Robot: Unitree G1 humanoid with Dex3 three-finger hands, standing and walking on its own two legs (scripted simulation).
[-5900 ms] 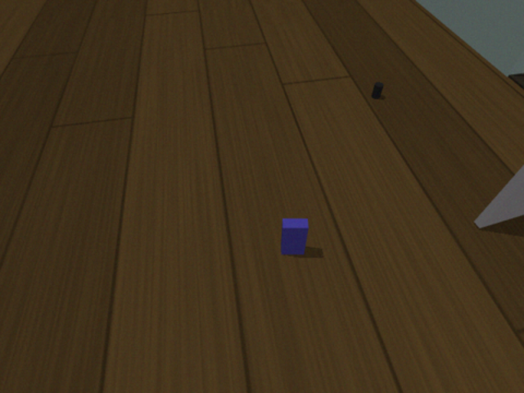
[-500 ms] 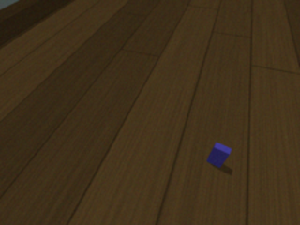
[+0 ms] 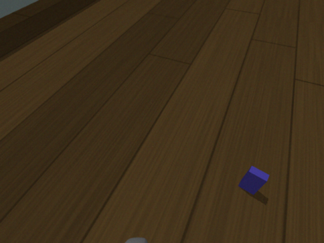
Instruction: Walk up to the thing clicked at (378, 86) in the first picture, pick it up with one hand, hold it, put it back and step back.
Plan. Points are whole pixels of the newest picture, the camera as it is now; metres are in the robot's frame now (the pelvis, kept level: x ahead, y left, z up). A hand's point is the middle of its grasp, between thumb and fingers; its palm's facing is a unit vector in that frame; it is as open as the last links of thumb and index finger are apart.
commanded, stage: walk up
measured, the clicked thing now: out of the picture +1.20 -1.60 -0.73
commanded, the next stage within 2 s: none
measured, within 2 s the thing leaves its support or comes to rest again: neither
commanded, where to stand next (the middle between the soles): +0.79 -0.03 m, yaw -3 degrees
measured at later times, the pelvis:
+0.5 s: pelvis +0.21 -0.01 -0.02, yaw -4 degrees
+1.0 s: pelvis +0.41 -0.01 -0.02, yaw -2 degrees
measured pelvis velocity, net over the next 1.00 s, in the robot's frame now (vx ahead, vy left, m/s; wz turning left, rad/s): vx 0.41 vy -0.01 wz -0.03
